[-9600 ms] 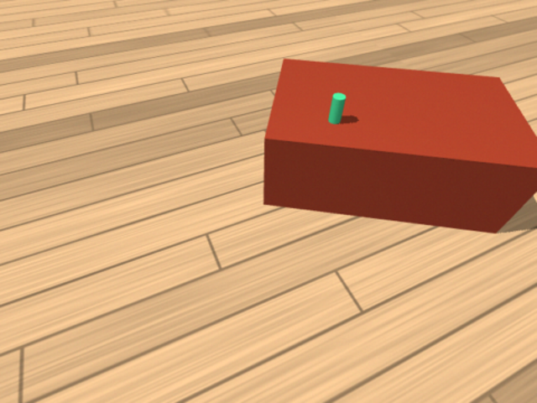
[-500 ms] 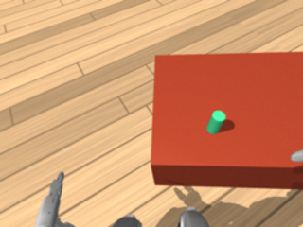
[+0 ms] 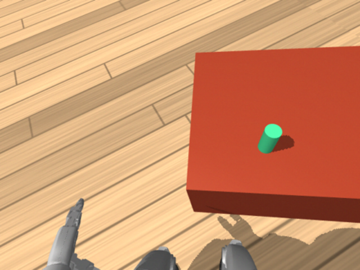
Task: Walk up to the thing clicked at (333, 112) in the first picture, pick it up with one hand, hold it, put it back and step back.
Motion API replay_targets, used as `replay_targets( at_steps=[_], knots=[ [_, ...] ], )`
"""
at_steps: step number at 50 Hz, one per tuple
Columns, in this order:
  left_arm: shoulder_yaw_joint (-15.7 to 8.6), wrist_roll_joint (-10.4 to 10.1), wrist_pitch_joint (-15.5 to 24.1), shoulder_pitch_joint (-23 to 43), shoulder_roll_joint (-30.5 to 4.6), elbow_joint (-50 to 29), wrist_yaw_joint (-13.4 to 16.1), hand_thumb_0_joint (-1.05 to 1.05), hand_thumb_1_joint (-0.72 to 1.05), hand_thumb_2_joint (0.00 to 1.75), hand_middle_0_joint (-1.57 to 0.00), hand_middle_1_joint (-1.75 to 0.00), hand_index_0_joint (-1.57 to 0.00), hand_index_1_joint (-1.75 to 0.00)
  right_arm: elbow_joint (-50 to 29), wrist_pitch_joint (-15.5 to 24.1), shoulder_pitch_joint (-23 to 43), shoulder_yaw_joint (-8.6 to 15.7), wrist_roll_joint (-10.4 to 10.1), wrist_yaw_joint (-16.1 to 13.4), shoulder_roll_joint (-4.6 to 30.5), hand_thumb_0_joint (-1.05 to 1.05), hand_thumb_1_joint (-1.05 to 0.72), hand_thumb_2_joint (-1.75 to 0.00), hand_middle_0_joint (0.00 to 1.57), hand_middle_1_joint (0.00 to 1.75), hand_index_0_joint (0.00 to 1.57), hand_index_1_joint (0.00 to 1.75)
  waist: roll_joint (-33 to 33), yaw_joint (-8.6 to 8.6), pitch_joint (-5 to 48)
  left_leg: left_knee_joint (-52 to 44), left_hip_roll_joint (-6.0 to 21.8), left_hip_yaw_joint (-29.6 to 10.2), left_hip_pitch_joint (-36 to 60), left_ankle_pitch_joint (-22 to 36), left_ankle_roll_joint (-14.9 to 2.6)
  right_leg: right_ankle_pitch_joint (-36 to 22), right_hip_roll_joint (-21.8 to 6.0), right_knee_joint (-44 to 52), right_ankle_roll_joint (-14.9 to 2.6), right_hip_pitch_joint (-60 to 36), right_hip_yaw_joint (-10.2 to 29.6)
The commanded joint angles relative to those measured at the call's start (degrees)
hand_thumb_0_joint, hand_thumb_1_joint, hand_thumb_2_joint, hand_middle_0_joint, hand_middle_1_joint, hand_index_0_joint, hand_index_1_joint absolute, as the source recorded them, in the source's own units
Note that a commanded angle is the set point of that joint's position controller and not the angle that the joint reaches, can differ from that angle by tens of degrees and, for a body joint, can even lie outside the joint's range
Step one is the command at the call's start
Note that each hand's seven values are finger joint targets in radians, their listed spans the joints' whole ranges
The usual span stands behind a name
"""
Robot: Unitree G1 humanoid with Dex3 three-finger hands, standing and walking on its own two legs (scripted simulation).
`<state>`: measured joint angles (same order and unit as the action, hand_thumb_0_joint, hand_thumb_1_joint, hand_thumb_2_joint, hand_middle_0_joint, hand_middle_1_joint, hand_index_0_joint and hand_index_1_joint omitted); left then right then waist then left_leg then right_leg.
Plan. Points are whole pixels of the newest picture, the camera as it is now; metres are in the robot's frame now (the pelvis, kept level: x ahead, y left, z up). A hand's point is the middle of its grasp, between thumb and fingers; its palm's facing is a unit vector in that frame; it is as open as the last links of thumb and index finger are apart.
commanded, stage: go down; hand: right
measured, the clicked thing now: (269, 139) +0.52 -0.23 -0.24
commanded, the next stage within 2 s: approach in 0.66 s
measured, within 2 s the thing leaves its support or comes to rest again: neither
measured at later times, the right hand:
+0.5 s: hand out of the picture +0.42 -0.40 +0.05, palm faces +0.28 +0.96 -0.05, open 17.5 cm
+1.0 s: hand out of the picture +0.44 -0.40 +0.03, palm faces +0.28 +0.96 +0.01, open 17.7 cm
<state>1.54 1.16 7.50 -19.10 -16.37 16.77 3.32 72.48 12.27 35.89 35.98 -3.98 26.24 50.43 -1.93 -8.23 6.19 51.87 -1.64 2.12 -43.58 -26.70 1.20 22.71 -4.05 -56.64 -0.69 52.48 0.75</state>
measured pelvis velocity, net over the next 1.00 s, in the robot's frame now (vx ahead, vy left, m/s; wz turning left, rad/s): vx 0.00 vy -0.01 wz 0.02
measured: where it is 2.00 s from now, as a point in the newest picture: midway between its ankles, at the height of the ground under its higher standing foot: outside the picture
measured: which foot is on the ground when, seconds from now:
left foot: down 0.00-1.00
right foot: down 0.00-1.00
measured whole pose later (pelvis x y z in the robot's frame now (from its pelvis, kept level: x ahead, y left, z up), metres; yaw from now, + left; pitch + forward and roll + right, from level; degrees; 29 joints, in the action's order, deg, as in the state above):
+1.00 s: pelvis +0.00 -0.01 -0.02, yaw +1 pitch +24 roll +7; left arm 1.4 2.1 7.7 -17.5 -16.8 11.0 0.9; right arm 79.7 22.0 43.7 39.5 -6.9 28.7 56.4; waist -1.7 -11.8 7.5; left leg 58.2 -2.4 3.3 -53.0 -28.9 1.7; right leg 25.5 -4.5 -64.8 -1.3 63.2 2.4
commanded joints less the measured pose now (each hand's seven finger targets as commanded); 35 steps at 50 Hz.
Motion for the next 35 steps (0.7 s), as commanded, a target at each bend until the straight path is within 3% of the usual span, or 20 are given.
replay_targets(
  at_steps=[1, 3, 4, 6, 9, 11, 12, 14, 15, 16, 17, 18, 21, 23, 24, 25, 26, 27, 31, 35],
  knots=[
    [-5.93, -0.09, 2.81, -1.10, -11.08, -10.66, 0.61, 0.00, -0.54, 0.04, -0.05, -0.05, -0.05, -0.05, -10.88, 4.02, 15.25, 2.79, -1.30, 0.06, 22.56, 0.00, 0.58, -0.03, 0.05, 0.05, 0.05, 0.05, 16.17, 2.01, 24.88, -4.69, -1.40, 0.80, 0.22, 16.45, -2.62, -24.69, 0.44, 5.60, 0.35, -29.33, 3.09],
    [-6.14, -0.11, 2.28, -3.68, -10.45, -7.01, 0.35, 0.00, -0.54, 0.04, -0.05, -0.05, -0.05, -0.05, -12.38, 4.84, 17.22, 4.02, -1.52, -0.11, 24.11, 0.00, 0.58, -0.04, 0.05, 0.05, 0.05, 0.06, 17.83, 2.20, 24.08, -4.58, -1.42, 0.71, -1.06, 15.81, -2.73, -24.58, 0.41, 5.53, 0.40, -29.19, 3.22],
    [-6.04, -0.13, 2.12, -3.99, -10.52, -7.37, 0.18, 0.00, -0.54, 0.04, -0.05, -0.05, -0.05, -0.05, -15.37, 5.20, 18.28, 4.72, -1.53, -0.31, 25.30, 0.00, 0.57, -0.03, 0.05, 0.05, 0.05, 0.05, 18.66, 2.67, 26.50, -4.49, -1.44, 0.69, -0.16, 16.21, -2.75, -25.09, 0.41, 5.70, 0.40, -30.35, 3.32],
    [-7.34, -0.16, 2.50, -0.79, -12.25, -12.53, 0.40, 0.00, -0.54, 0.04, -0.05, -0.05, -0.05, -0.05, -13.35, 5.09, 17.31, 3.77, -1.40, -0.35, 23.55, 0.00, 0.57, -0.04, 0.04, 0.05, 0.05, 0.05, 16.02, 1.29, 26.76, -4.81, -1.59, 0.93, 0.12, 16.55, -2.57, -24.78, 0.17, 5.58, 0.37, -30.70, 3.41],
    [-5.32, -0.10, 1.54, -5.92, -9.18, -3.70, -0.11, 0.00, -0.54, 0.04, -0.05, -0.05, -0.05, -0.05, -9.61, 5.50, 17.03, 3.20, -1.32, -0.28, 22.88, 0.00, 0.57, -0.03, 0.05, 0.05, 0.05, 0.05, 16.68, 1.34, 18.82, -5.26, -1.44, 0.66, -2.81, 13.83, -2.77, -19.19, 0.54, 6.16, 0.05, -25.62, 2.99],
    [-5.29, -0.10, 2.21, -0.55, -9.57, -8.79, -0.22, 0.00, -0.54, 0.05, -0.05, -0.05, -0.05, -0.05, -12.96, 6.10, 19.90, 3.94, -1.25, -0.32, 24.04, 0.00, 0.56, -0.04, 0.05, 0.05, 0.05, 0.05, 16.84, 1.81, 23.99, -4.87, -1.23, 0.37, -1.50, 14.77, -2.79, -20.00, 0.35, 5.57, -0.07, -27.26, 3.08],
    [-6.16, -0.18, 2.50, 0.83, -10.62, -12.27, -0.07, 0.00, -0.54, 0.05, -0.05, -0.05, -0.05, -0.05, -13.49, 6.12, 20.72, 3.37, -0.93, -0.30, 24.24, 0.00, 0.57, -0.04, 0.04, 0.06, 0.05, 0.06, 16.30, 0.68, 26.06, -4.81, -1.32, 0.40, -0.81, 15.54, -2.67, -20.18, 0.38, 5.33, -0.03, -28.45, 3.07],
    [-6.46, -0.02, 2.32, -0.49, -11.40, -10.87, 0.08, 0.00, -0.54, 0.04, -0.05, -0.05, -0.05, -0.05, -10.22, 5.96, 18.84, 2.76, -1.12, 0.06, 23.27, 0.00, 0.58, -0.04, 0.04, 0.06, 0.05, 0.06, 16.44, 0.48, 23.86, -4.55, -1.46, 0.94, -1.60, 14.87, -2.73, -21.00, 0.20, 5.59, 0.47, -28.12, 3.49],
    [-5.35, 0.05, 1.76, -4.44, -9.64, -5.37, -0.20, 0.00, -0.54, 0.04, -0.05, -0.05, -0.06, -0.05, -10.14, 6.12, 19.06, 2.94, -1.39, 0.15, 23.29, 0.00, 0.58, -0.05, 0.04, 0.06, 0.05, 0.06, 18.18, 0.98, 22.30, -4.52, -1.44, 0.86, -2.45, 14.76, -2.71, -21.09, 0.36, 5.45, 0.29, -27.49, 3.38],
    [-5.06, -0.07, 1.67, -4.65, -9.31, -5.15, -0.41, 0.00, -0.54, 0.04, -0.05, -0.05, -0.05, -0.05, -10.29, 6.26, 20.27, 3.23, -1.40, 0.26, 23.87, 0.00, 0.57, -0.05, 0.04, 0.06, 0.05, 0.06, 18.40, 1.01, 22.67, -4.29, -1.42, 0.84, -3.15, 14.61, -2.75, -21.81, 0.34, 5.14, 0.35, -27.57, 3.44],
    [-6.00, -0.08, 2.01, -1.55, -10.27, -8.28, -0.38, 0.00, -0.54, 0.04, -0.05, -0.05, -0.05, -0.05, -11.54, 6.56, 21.48, 4.26, -1.60, 0.12, 25.24, 0.00, 0.55, -0.04, 0.05, 0.05, 0.05, 0.05, 18.12, 1.18, 24.97, -4.22, -1.39, 0.71, -1.88, 15.62, -2.70, -21.97, 0.50, 4.75, 0.15, -27.81, 3.40],
    [-7.21, 0.11, 2.18, -1.31, -11.72, -9.91, -0.12, 0.00, -0.54, 0.04, -0.05, -0.05, -0.05, -0.05, -11.56, 6.35, 22.03, 4.46, -1.46, 0.30, 25.76, 0.00, 0.57, -0.04, 0.04, 0.06, 0.05, 0.06, 17.20, 0.06, 27.22, -4.12, -1.40, 0.77, -1.44, 16.97, -2.55, -23.48, 0.22, 4.16, 0.19, -29.07, 3.47],
    [-5.91, 0.08, 1.71, -1.98, -10.79, -9.11, -0.38, 0.00, -0.54, 0.04, -0.05, -0.05, -0.05, -0.05, -6.91, 5.82, 19.94, 3.01, -1.11, 0.53, 23.65, 0.00, 0.56, -0.04, 0.04, 0.06, 0.05, 0.06, 15.28, -0.02, 22.28, -4.06, -1.52, 1.07, -2.66, 15.34, -2.63, -20.28, 0.49, 4.42, -0.05, -24.78, 3.55],
    [-5.09, 0.08, 1.84, -0.80, -10.17, -9.54, -0.53, 0.00, -0.54, 0.04, -0.05, -0.05, -0.05, -0.05, -8.45, 6.71, 22.59, 3.93, -0.85, 0.33, 25.71, 0.00, 0.56, -0.04, 0.05, 0.06, 0.05, 0.06, 16.02, 0.61, 23.38, -3.80, -1.45, 0.85, -3.01, 14.19, -2.77, -18.34, 0.42, 4.40, -0.05, -24.25, 3.50],
    [-5.23, 0.02, 2.07, 0.78, -10.27, -12.30, -0.56, 0.00, -0.54, 0.04, -0.05, -0.05, -0.05, -0.05, -8.87, 7.08, 23.29, 3.90, -0.76, 0.24, 26.23, 0.00, 0.56, -0.05, 0.05, 0.06, 0.05, 0.06, 15.71, 0.43, 23.69, -4.11, -1.37, 0.71, -2.23, 13.55, -2.68, -15.92, 0.63, 4.59, -0.24, -23.88, 3.24],
    [-7.18, 0.01, 1.96, -0.76, -11.86, -11.44, -0.28, 0.00, -0.54, 0.04, -0.05, -0.05, -0.05, -0.05, -9.82, 7.24, 23.98, 4.79, -0.93, 0.26, 27.42, 0.00, 0.57, -0.05, 0.04, 0.06, 0.05, 0.06, 16.28, 0.14, 24.55, -3.88, -1.48, 0.80, -2.67, 13.14, -2.72, -15.12, 0.52, 4.79, -0.13, -24.53, 3.37],
    [-7.07, 0.14, 1.93, -1.60, -11.97, -11.81, -0.37, 0.00, -0.54, 0.04, -0.05, -0.05, -0.05, -0.05, -8.89, 7.15, 23.30, 4.47, -0.70, 0.21, 27.58, 0.00, 0.58, -0.04, 0.05, 0.06, 0.05, 0.06, 16.66, -0.19, 24.12, -4.09, -1.46, 0.72, -2.09, 12.99, -2.65, -14.12, 0.77, 4.97, -0.11, -24.10, 3.24],
    [-7.26, 0.13, 1.62, -4.23, -11.71, -8.95, -0.42, 0.00, -0.54, 0.04, -0.05, -0.05, -0.05, -0.05, -9.16, 7.19, 23.05, 5.41, -0.92, 0.37, 28.28, 0.00, 0.57, -0.05, 0.04, 0.06, 0.05, 0.06, 17.35, -0.03, 25.00, -3.66, -1.49, 0.85, -2.56, 13.88, -2.62, -15.99, 0.67, 4.44, -0.07, -24.82, 3.32],
    [-5.49, 0.15, 1.92, -0.77, -10.19, -12.00, -0.62, 0.00, -0.54, 0.04, -0.05, -0.05, -0.05, -0.05, -7.97, 7.36, 24.43, 4.63, -0.87, 0.86, 27.50, 0.00, 0.58, -0.04, 0.05, 0.05, 0.05, 0.05, 16.49, -0.48, 25.65, -3.10, -1.42, 0.54, -2.69, 15.86, -2.39, -18.56, 0.63, 2.63, -0.26, -24.13, 3.28],
    [-5.04, 0.40, 2.01, -0.57, -10.23, -10.61, -0.62, 0.00, -0.54, 0.05, -0.05, -0.05, -0.05, -0.05, -8.09, 8.21, 25.64, 4.83, -0.93, 0.96, 28.41, 0.00, 0.58, -0.05, 0.04, 0.06, 0.05, 0.06, 18.80, -0.01, 25.05, -2.46, -1.49, 0.76, -4.58, 14.01, -2.64, -17.61, 0.45, 2.72, 0.09, -23.43, 3.57]
  ],
)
